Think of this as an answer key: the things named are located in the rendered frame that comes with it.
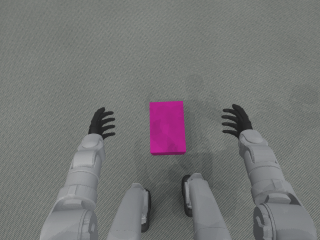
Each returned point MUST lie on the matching robot right forearm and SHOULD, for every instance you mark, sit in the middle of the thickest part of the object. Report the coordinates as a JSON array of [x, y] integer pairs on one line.
[[265, 174]]

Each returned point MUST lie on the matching robot left shin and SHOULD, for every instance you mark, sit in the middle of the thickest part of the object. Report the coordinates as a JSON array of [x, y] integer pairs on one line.
[[137, 185]]

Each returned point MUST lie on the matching left robot upper arm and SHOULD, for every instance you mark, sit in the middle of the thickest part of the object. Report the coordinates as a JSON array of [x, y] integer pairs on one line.
[[78, 224]]

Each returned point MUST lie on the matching right robot upper arm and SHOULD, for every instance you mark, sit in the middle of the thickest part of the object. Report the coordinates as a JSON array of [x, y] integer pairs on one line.
[[276, 221]]

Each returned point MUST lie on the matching carton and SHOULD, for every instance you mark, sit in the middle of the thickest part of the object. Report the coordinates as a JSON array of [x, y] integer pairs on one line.
[[167, 128]]

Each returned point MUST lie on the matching left robot hand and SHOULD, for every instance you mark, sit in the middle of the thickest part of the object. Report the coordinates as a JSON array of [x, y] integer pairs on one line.
[[97, 123]]

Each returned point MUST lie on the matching right robot hand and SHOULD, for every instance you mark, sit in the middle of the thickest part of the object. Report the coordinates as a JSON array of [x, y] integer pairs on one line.
[[241, 119]]

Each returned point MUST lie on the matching robot right thigh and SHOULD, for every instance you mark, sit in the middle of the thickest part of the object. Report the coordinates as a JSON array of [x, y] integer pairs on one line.
[[208, 222]]

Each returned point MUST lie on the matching robot left forearm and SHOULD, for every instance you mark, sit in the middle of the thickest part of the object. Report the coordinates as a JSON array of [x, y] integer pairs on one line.
[[80, 188]]

